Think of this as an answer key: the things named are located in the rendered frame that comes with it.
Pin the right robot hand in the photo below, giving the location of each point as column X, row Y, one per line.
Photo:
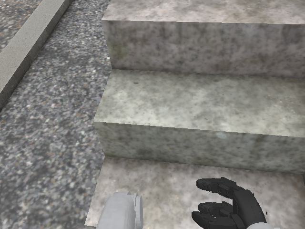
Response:
column 244, row 212

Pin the robot left thigh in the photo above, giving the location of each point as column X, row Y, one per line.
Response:
column 122, row 210

